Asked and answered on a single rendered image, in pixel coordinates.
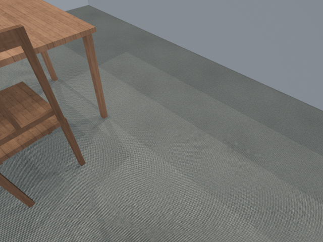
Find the chair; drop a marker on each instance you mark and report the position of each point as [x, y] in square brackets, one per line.
[25, 117]

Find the table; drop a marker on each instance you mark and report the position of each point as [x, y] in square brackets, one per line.
[47, 27]

